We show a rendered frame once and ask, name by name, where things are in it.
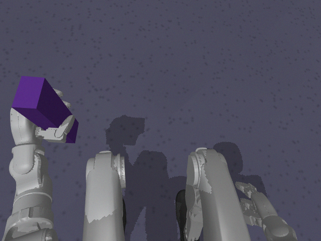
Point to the right robot foot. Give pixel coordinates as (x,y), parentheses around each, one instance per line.
(181,213)

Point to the right robot arm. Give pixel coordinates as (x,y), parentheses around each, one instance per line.
(275,228)

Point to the right robot hand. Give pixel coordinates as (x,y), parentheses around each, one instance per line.
(256,209)

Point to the left robot hand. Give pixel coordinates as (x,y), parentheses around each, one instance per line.
(24,131)

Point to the left robot arm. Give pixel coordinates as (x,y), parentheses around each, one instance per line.
(32,218)

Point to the carton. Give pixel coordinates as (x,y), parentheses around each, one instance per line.
(36,100)

